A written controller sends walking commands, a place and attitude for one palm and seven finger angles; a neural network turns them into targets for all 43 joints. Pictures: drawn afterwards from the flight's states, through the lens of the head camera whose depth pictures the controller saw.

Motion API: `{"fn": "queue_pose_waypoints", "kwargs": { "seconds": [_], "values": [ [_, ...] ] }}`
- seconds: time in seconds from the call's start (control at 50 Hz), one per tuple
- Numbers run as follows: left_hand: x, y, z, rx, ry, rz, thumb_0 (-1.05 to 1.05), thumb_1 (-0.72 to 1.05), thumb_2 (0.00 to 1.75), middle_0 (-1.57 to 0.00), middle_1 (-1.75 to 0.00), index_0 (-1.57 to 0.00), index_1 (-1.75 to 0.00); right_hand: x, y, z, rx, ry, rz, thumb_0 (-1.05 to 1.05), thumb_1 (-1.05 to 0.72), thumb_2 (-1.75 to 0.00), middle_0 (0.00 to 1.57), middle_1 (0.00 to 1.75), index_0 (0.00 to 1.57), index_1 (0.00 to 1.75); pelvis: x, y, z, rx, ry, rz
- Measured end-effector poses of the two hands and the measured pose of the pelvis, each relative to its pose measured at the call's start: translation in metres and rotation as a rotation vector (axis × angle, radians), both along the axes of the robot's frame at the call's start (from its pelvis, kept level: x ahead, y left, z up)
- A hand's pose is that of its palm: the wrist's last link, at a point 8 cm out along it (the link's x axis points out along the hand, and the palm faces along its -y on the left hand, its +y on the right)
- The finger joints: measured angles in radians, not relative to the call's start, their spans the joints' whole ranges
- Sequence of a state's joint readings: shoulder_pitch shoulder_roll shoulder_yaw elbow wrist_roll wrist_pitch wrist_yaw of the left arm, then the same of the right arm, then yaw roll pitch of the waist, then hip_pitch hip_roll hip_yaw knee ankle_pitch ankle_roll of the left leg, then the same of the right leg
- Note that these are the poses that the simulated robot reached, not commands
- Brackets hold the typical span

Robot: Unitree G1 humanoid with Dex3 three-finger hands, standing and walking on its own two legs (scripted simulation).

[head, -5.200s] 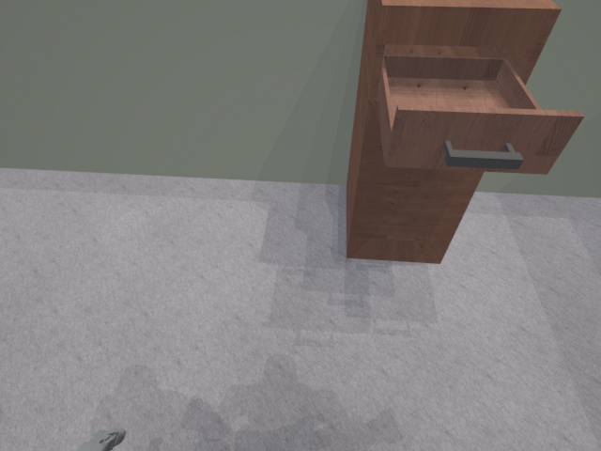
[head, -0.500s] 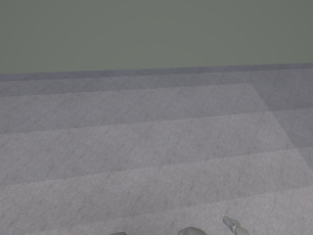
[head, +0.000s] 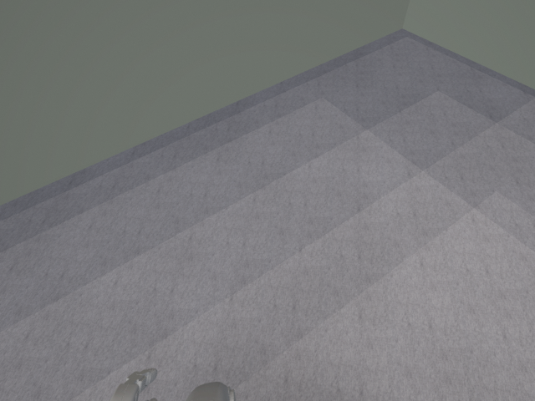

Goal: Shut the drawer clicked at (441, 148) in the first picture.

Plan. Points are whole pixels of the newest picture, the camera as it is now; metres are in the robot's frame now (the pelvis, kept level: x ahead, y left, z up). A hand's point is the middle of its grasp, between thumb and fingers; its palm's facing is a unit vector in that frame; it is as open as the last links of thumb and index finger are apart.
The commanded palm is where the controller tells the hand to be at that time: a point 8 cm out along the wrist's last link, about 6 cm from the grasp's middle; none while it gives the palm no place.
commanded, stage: walk to a spot facing it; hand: left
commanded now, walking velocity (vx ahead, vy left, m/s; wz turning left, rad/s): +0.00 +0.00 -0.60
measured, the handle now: out of the picture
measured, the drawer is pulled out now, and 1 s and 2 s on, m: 0.29 0.29 0.29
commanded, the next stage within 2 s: turn to face it in 1.76 s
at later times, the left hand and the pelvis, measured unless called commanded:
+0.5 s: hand out of the picture +0.12 +0.24 -0.16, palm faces -0.23 -0.95 -0.21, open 7.3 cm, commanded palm none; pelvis +0.00 +0.05 +0.01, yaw -18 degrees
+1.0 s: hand (211, 391) +0.16 +0.11 -0.14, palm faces -0.53 -0.80 -0.27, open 7.3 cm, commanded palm none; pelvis -0.02 +0.00 +0.01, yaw -35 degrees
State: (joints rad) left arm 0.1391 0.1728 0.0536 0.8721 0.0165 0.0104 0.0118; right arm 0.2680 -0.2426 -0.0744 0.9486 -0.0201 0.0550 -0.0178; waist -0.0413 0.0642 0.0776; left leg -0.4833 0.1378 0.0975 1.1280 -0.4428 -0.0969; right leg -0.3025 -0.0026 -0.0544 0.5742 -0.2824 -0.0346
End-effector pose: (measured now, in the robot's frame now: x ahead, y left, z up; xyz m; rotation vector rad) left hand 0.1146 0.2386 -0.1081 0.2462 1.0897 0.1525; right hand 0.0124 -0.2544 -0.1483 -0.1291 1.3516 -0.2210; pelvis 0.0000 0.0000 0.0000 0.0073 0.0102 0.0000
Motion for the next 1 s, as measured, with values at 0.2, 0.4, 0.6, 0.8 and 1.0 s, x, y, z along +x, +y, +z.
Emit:
{"fn": "queue_pose_waypoints", "kwargs": {
  "seconds": [0.2,0.4,0.6,0.8,1.0],
  "values": [
    [-0.003,0.014,-0.019,-0.052,0.082,-0.060,0.00,0.91,0.90,-0.20,-0.30,-0.21,-0.30,0.051,0.024,0.024,-0.043,-0.198,-0.042,0.01,-0.91,-0.90,0.20,0.30,0.20,0.30,0.003,0.024,0.001,-0.008,0.008,-0.123],
    [0.003,0.053,-0.029,-0.063,0.160,-0.136,0.00,0.91,0.90,-0.20,-0.30,-0.20,-0.30,0.022,0.054,0.047,-0.108,-0.218,-0.123,0.01,-0.90,-0.90,0.20,0.30,0.20,0.30,0.004,0.053,0.007,-0.036,-0.002,-0.254],
    [0.027,0.028,-0.018,-0.020,0.198,-0.282,0.00,0.91,0.90,-0.19,-0.30,-0.20,-0.30,-0.058,0.056,0.031,-0.064,-0.116,-0.320,0.01,-0.90,-0.90,0.20,0.30,0.20,0.30,-0.003,0.045,0.009,-0.028,-0.002,-0.386],
    [0.066,-0.056,-0.003,0.033,0.045,-0.468,0.00,0.91,0.90,-0.19,-0.30,-0.20,-0.30,-0.144,0.030,-0.008,0.004,0.006,-0.498,0.01,-0.90,-0.90,0.20,0.30,0.20,0.30,-0.021,0.009,-0.005,0.007,-0.007,-0.499],
    [0.064,-0.084,0.004,0.020,0.084,-0.561,0.00,0.91,0.90,-0.20,-0.30,-0.21,-0.30,-0.132,0.006,0.015,-0.043,-0.106,-0.561,0.01,-0.91,-0.90,0.19,0.29,0.20,0.30,-0.024,-0.001,0.011,0.023,0.001,-0.616]
  ]
}}
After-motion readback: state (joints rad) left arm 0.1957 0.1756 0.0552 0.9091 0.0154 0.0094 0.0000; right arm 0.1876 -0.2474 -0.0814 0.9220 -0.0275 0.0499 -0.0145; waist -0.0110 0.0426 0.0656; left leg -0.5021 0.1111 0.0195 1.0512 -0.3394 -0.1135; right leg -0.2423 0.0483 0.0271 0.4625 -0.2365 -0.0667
